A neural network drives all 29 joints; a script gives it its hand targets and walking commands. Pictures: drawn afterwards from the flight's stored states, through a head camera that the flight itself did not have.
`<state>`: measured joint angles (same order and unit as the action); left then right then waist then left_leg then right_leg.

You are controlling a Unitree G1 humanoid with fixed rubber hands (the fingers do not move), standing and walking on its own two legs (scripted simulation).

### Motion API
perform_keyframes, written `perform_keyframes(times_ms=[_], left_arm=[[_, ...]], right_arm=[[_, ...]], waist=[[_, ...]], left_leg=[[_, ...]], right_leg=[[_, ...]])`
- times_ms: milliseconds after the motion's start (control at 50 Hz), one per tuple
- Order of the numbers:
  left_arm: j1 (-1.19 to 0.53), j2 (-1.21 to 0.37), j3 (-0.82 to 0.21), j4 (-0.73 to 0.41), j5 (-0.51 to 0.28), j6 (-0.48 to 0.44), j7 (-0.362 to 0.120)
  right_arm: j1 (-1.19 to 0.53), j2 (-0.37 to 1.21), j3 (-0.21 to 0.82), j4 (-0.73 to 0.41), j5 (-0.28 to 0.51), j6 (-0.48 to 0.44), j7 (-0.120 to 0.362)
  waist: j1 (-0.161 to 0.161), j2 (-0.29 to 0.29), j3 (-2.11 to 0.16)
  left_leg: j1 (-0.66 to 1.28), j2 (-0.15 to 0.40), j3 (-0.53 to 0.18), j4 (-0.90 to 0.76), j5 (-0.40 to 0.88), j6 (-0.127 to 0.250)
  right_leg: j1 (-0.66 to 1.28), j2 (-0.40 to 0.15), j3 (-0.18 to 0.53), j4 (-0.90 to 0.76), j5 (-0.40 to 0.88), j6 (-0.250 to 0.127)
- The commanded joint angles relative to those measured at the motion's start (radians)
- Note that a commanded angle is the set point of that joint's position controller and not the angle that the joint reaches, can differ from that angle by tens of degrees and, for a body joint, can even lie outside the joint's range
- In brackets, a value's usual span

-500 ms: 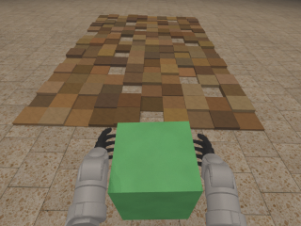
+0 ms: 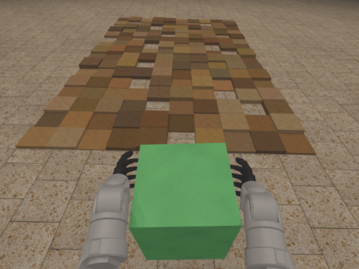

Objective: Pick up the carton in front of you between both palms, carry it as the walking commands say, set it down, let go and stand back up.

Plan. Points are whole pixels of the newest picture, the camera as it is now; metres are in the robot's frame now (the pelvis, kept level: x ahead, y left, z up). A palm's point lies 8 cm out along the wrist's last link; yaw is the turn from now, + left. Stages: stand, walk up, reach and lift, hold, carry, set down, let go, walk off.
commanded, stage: hold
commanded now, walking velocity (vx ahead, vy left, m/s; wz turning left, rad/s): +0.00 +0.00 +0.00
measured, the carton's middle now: (184, 204) +0.29 +0.00 -0.03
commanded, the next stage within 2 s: carry in 0.06 s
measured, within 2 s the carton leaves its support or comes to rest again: neither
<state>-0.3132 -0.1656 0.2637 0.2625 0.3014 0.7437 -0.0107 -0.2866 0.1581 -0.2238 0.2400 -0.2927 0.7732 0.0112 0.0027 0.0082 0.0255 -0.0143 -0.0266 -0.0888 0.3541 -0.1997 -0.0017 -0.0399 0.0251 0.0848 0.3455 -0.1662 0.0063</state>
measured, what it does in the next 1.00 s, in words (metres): walks ahead: right foot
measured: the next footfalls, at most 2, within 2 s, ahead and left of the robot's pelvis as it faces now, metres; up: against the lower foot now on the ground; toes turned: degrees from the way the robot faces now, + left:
right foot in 0.56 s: +0.27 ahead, -0.09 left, +0.00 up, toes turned -8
left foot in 1.02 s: +0.59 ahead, +0.15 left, +0.00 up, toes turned +16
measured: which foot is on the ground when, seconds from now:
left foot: down 0.00-0.58, up 0.60-1.00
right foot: down 0.00-0.26, up 0.28-0.54, down 0.56-1.00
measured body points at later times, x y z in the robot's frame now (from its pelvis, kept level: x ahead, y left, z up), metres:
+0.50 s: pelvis +0.11 +0.01 +0.00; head +0.10 +0.02 +0.45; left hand +0.39 +0.17 +0.10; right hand +0.39 -0.13 +0.10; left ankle +0.01 +0.12 -0.75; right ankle +0.17 -0.10 -0.72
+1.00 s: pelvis +0.41 +0.04 -0.02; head +0.40 +0.04 +0.43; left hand +0.63 +0.21 +0.06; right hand +0.66 -0.10 +0.06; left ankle +0.55 +0.15 -0.74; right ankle +0.23 -0.08 -0.75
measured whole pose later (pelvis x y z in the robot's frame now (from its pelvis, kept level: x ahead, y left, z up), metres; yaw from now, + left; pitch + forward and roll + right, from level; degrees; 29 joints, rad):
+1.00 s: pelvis +0.41 +0.04 -0.02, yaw +4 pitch +3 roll +1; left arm 0.10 -0.14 0.03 -0.56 -0.01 1.11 0.16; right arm 0.12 0.14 -0.03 -0.57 0.00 1.12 -0.17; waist 0.03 -0.02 -0.12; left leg -0.52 0.07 0.22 0.51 -0.09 0.03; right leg 0.12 -0.06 -0.20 0.28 -0.44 0.04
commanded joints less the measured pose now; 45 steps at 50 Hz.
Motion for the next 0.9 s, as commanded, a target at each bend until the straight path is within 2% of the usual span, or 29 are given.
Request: perform_keyframes(times_ms=[0, 20, 40, 80, 100, 140, 160, 200, 220, 240, 260, 280, 300, 320, 340, 380, 480, 520, 540, 560, 580, 600, 620, 640, 660, 680, 720, 800, 880], left_arm=[[-0.408, -0.897, -0.496, 0.028, -0.241, -0.008, -0.236], [-0.409, -0.897, -0.496, 0.03, -0.24, -0.008, -0.237], [-0.433, -0.898, -0.529, 0.014, -0.261, -0.003, -0.236], [-0.427, -0.894, -0.543, -0.015, -0.273, 0.005, -0.231], [-0.437, -0.903, -0.565, -0.045, -0.282, 0.008, -0.225], [-0.398, -0.915, -0.61, -0.105, -0.307, 0.021, -0.208], [-0.372, -0.915, -0.634, -0.141, -0.315, 0.032, -0.197], [-0.355, -0.913, -0.686, -0.223, -0.338, 0.064, -0.175], [-0.362, -0.906, -0.72, -0.281, -0.36, 0.084, -0.166], [-0.379, -0.908, -0.758, -0.34, -0.386, 0.109, -0.159], [-0.383, -0.91, -0.795, -0.385, -0.412, 0.132, -0.15], [-0.382, -0.89, -0.819, -0.416, -0.43, 0.151, -0.141], [-0.371, -0.889, -0.842, -0.457, -0.452, 0.171, -0.132], [-0.352, -0.883, -0.854, -0.496, -0.465, 0.189, -0.119], [-0.317, -0.88, -0.867, -0.529, -0.473, 0.212, -0.103], [-0.225, -0.849, -0.868, -0.592, -0.481, 0.259, -0.063], [-0.037, -0.75, -0.794, -0.729, -0.448, 0.361, 0.044], [0.016, -0.727, -0.758, -0.777, -0.444, 0.384, 0.079], [0.042, -0.718, -0.741, -0.794, -0.441, 0.392, 0.095], [0.074, -0.686, -0.712, -0.794, -0.428, 0.399, 0.115], [0.068, -0.647, -0.693, -0.795, -0.418, 0.4, 0.137], [0.041, -0.65, -0.684, -0.81, -0.419, 0.4, 0.155], [0.021, -0.656, -0.685, -0.835, -0.433, 0.398, 0.168], [0.006, -0.664, -0.684, -0.852, -0.441, 0.395, 0.176], [-0.005, -0.668, -0.69, -0.855, -0.446, 0.391, 0.183], [-0.002, -0.666, -0.698, -0.854, -0.453, 0.387, 0.188], [0.03, -0.635, -0.703, -0.841, -0.467, 0.377, 0.192], [0.08, -0.592, -0.716, -0.831, -0.475, 0.367, 0.19], [0.112, -0.587, -0.742, -0.868, -0.478, 0.362, 0.169]], right_arm=[[-0.49, 0.882, 0.491, -0.037, 0.25, -0.041, 0.224], [-0.491, 0.883, 0.49, -0.036, 0.25, -0.041, 0.224], [-0.537, 0.895, 0.532, -0.058, 0.267, -0.036, 0.222], [-0.521, 0.889, 0.538, -0.072, 0.284, -0.03, 0.219], [-0.529, 0.895, 0.562, -0.1, 0.298, -0.028, 0.218], [-0.518, 0.905, 0.62, -0.169, 0.335, -0.016, 0.212], [-0.512, 0.907, 0.653, -0.205, 0.357, -0.005, 0.209], [-0.523, 0.913, 0.719, -0.284, 0.402, 0.023, 0.199], [-0.52, 0.918, 0.747, -0.327, 0.42, 0.042, 0.188], [-0.489, 0.91, 0.758, -0.358, 0.425, 0.063, 0.173], [-0.446, 0.89, 0.752, -0.388, 0.417, 0.085, 0.157], [-0.408, 0.873, 0.748, -0.409, 0.405, 0.109, 0.14], [-0.38, 0.856, 0.75, -0.454, 0.407, 0.129, 0.121], [-0.368, 0.843, 0.755, -0.506, 0.411, 0.148, 0.104], [-0.337, 0.836, 0.764, -0.547, 0.42, 0.169, 0.086], [-0.258, 0.807, 0.77, -0.63, 0.434, 0.216, 0.052], [-0.086, 0.712, 0.738, -0.764, 0.445, 0.327, -0.032], [-0.054, 0.695, 0.734, -0.812, 0.462, 0.354, -0.064], [-0.035, 0.684, 0.731, -0.833, 0.471, 0.364, -0.08], [-0.058, 0.657, 0.725, -0.853, 0.481, 0.375, -0.097], [-0.081, 0.632, 0.727, -0.888, 0.488, 0.385, -0.112], [-0.111, 0.62, 0.725, -0.901, 0.498, 0.388, -0.125], [-0.118, 0.628, 0.728, -0.902, 0.507, 0.387, -0.137], [-0.098, 0.642, 0.715, -0.884, 0.501, 0.38, -0.149], [-0.071, 0.648, 0.7, -0.864, 0.486, 0.37, -0.162], [-0.041, 0.644, 0.682, -0.845, 0.468, 0.361, -0.175], [0.018, 0.625, 0.647, -0.806, 0.428, 0.346, -0.2], [0.087, 0.601, 0.631, -0.778, 0.399, 0.331, -0.219], [0.083, 0.598, 0.679, -0.843, 0.419, 0.326, -0.199]], waist=[[0.0, -0.004, -0.182], [0.0, -0.004, -0.182], [-0.002, -0.044, -0.158], [-0.002, -0.05, -0.153], [-0.002, -0.064, -0.154], [0.007, -0.129, -0.242], [0.006, -0.154, -0.275], [0.004, -0.132, -0.296], [0.0, -0.099, -0.297], [-0.01, 0.03, -0.273], [-0.027, 0.212, -0.235], [-0.029, 0.206, -0.181], [-0.029, 0.162, -0.189], [-0.028, 0.123, -0.223], [-0.028, 0.11, -0.251], [-0.026, 0.142, -0.29], [-0.031, 0.183, -0.265], [-0.014, 0.132, -0.292], [-0.008, 0.084, -0.338], [0.019, -0.054, -0.386], [0.018, -0.291, -0.381], [0.019, -0.213, -0.345], [0.019, -0.135, -0.309], [0.014, -0.066, -0.294], [0.012, -0.03, -0.285], [0.011, -0.045, -0.27], [0.013, -0.082, -0.25], [0.014, -0.111, -0.177], [0.019, -0.152, -0.126]], left_leg=[[-0.048, -0.056, 0.02, -0.067, 0.1, -0.005], [-0.049, -0.056, 0.02, -0.067, 0.1, -0.005], [-0.186, 0.11, -0.004, -0.007, -0.092, 0.02], [-0.273, 0.077, -0.023, -0.003, -0.445, 0.021], [-0.318, 0.059, 0.001, 0.046, -0.467, 0.014], [-0.322, 0.013, 0.102, 0.222, -0.236, -0.006], [-0.297, 0.009, 0.138, 0.237, -0.187, -0.008], [-0.165, 0.009, 0.17, 0.081, -0.196, 0.006], [-0.094, 0.023, 0.142, 0.009, -0.215, 0.016], [-0.052, 0.14, -0.053, -0.087, -0.362, 0.056], [0.043, 0.313, -0.342, -0.207, -0.494, 0.134], [0.079, 0.399, -0.457, -0.233, -0.423, 0.189], [0.092, 0.405, -0.441, -0.215, -0.291, 0.213], [0.127, 0.385, -0.369, -0.206, -0.172, 0.205], [0.156, 0.348, -0.276, -0.198, -0.067, 0.185], [0.16, 0.281, -0.14, -0.163, 0.1, 0.154], [0.055, 0.254, -0.015, -0.098, 0.2, 0.134], [-0.127, 0.228, 0.072, 0.043, 0.248, 0.092], [-0.259, 0.204, 0.118, 0.167, 0.227, 0.064], [-0.435, 0.153, 0.172, 0.413, 0.035, 0.025], [-0.733, 0.044, 0.227, 0.664, -0.284, -0.007], [-0.789, 0.091, 0.123, 0.809, -0.299, 0.021], [-0.797, 0.135, 0.1, 0.858, -0.266, 0.036], [-0.766, 0.166, 0.088, 0.849, -0.212, 0.037], [-0.73, 0.186, 0.09, 0.78, -0.158, 0.03], [-0.695, 0.174, 0.121, 0.707, -0.115, 0.019], [-0.651, 0.153, 0.166, 0.588, -0.071, 0.002], [-0.654, 0.128, 0.229, 0.352, 0.054, -0.006], [-0.581, 0.096, 0.289, 0.227, 0.14, 0.008]], right_leg=[[0.077, 0.059, -0.015, -0.043, 0.081, -0.001], [0.078, 0.059, -0.015, -0.044, 0.081, -0.001], [-0.071, -0.12, -0.01, 0.002, -0.136, -0.008], [-0.162, -0.125, 0.059, -0.063, -0.539, -0.028], [-0.163, -0.14, 0.081, -0.075, -0.585, -0.041], [-0.12, -0.217, 0.174, -0.119, -0.495, -0.088], [-0.132, -0.25, 0.205, -0.14, -0.465, -0.111], [-0.228, -0.225, 0.126, -0.094, -0.449, -0.109], [-0.293, -0.183, 0.053, -0.027, -0.467, -0.088], [-0.398, -0.108, -0.047, 0.141, -0.445, -0.046], [-0.586, -0.031, -0.162, 0.39, -0.348, -0.01], [-0.72, -0.058, -0.162, 0.46, -0.329, -0.014], [-0.738, -0.088, -0.14, 0.48, -0.325, -0.019], [-0.737, -0.096, -0.136, 0.465, -0.297, -0.016], [-0.72, -0.086, -0.155, 0.428, -0.256, -0.007], [-0.647, -0.052, -0.205, 0.355, -0.191, 0.004], [-0.479, -0.014, -0.28, 0.144, -0.067, 0.001], [-0.154, 0.019, -0.339, 0.033, 0.013, -0.01], [0.049, -0.026, -0.306, 0.045, -0.01, -0.024], [0.212, -0.216, -0.046, -0.022, -0.21, -0.071], [0.332, -0.499, 0.419, -0.133, -0.352, -0.191], [0.247, -0.523, 0.485, -0.156, -0.305, -0.259], [0.169, -0.49, 0.403, -0.153, -0.234, -0.254], [0.1, -0.45, 0.297, -0.168, -0.196, -0.228], [0.053, -0.416, 0.203, -0.197, -0.209, -0.189], [0.019, -0.377, 0.108, -0.214, -0.163, -0.16], [-0.002, -0.338, 0.005, -0.238, -0.103, -0.142], [0.039, -0.291, -0.119, -0.239, 0.084, -0.132], [0.049, -0.268, -0.204, -0.207, 0.234, -0.113]])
